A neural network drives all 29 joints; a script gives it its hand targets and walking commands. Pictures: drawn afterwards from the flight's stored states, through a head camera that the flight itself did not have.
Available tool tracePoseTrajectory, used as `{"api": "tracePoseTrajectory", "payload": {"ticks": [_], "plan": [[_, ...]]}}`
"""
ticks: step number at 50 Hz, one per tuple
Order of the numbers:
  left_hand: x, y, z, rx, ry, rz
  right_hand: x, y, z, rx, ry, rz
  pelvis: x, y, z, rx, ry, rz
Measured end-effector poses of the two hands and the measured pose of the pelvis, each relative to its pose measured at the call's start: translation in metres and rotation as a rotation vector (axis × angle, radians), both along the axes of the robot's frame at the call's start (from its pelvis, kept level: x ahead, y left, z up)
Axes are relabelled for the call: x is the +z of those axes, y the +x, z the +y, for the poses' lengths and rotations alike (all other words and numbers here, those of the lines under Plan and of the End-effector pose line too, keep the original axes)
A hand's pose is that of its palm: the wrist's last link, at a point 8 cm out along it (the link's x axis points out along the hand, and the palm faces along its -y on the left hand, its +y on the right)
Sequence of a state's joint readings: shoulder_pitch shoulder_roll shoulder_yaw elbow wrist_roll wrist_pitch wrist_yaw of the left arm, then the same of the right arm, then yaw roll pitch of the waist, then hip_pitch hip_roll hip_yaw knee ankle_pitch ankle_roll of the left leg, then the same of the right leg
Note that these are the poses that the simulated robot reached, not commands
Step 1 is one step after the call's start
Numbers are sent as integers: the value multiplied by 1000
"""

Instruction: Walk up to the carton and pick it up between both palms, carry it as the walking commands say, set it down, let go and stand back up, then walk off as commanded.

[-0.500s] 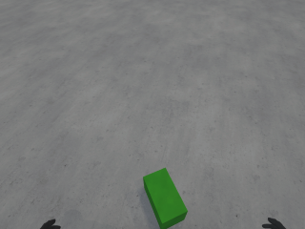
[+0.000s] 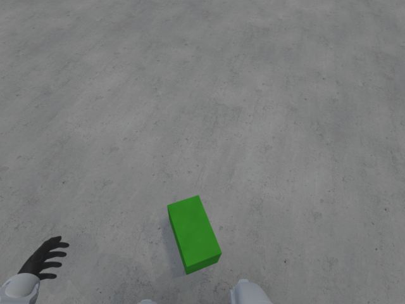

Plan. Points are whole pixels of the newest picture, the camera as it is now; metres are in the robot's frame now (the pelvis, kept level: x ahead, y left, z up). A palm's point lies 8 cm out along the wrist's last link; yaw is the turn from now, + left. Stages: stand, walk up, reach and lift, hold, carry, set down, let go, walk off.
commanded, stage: walk up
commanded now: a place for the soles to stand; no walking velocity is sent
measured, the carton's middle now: (192, 234) +0.46 +0.01 -0.66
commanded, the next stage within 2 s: reach and lift in 1.66 s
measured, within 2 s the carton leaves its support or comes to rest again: neither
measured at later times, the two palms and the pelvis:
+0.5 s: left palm out of the picture +0.02 +0.22 -0.09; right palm out of the picture +0.18 -0.44 -0.07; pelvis +0.00 -0.13 -0.01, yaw +14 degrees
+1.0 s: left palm out of the picture +0.02 +0.22 -0.07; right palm (392, 252) +0.23 -0.41 -0.08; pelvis +0.01 -0.14 +0.01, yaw +20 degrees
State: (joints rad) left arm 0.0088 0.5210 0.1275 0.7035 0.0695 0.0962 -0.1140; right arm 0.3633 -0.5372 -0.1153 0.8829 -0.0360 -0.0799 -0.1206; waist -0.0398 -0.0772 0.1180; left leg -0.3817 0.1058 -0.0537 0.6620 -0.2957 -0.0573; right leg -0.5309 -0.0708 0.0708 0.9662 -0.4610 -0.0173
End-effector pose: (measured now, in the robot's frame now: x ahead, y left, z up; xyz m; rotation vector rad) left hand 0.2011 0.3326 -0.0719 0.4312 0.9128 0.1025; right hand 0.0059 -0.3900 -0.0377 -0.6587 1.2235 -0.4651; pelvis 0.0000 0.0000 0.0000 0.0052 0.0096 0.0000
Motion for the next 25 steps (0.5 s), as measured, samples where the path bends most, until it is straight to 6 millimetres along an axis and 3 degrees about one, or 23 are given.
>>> {"api": "tracePoseTrajectory", "payload": {"ticks": [4, 8, 12, 18, 25], "plan": [[-12, 1, -43, -15, 1, -45, -6, -5, -56, 48, -46, 18, -20, -7, -44, 17, -5, 12], [-22, -34, -79, 33, -20, -24, -20, 18, -83, 80, -30, -13, -24, -14, -73, 62, -7, -6], [-21, -82, -90, 158, -25, 11, -29, 52, -80, 155, 50, -35, -15, -13, -91, 100, -7, -20], [-26, -145, -84, 316, 6, 60, -35, 102, -60, 290, 156, -85, -13, -8, -109, 171, 8, -25], [-22, -182, -114, 403, 9, 86, -33, 173, -47, 417, 244, -193, -6, 0, -133, 236, -3, -42]]}}
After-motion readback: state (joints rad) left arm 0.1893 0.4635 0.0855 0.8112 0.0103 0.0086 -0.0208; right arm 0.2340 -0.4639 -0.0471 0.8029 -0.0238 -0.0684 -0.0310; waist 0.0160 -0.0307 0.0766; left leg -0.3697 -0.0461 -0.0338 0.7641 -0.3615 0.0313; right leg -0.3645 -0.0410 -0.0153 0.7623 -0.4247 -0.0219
